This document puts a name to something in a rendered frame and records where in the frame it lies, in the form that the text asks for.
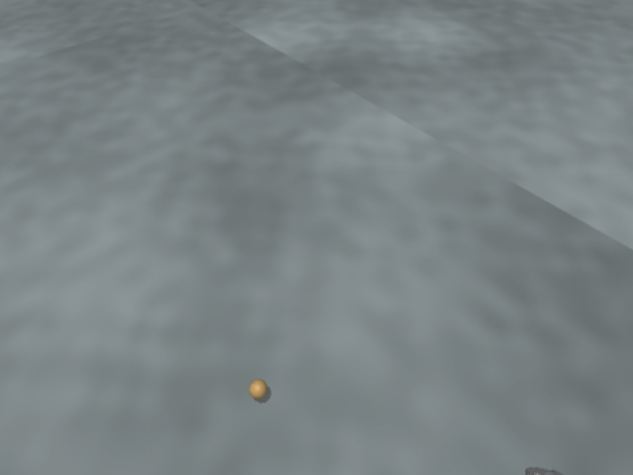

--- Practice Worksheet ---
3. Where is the ball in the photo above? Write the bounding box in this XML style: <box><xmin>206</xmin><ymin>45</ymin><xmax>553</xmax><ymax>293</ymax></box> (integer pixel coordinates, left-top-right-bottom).
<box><xmin>249</xmin><ymin>379</ymin><xmax>267</xmax><ymax>399</ymax></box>

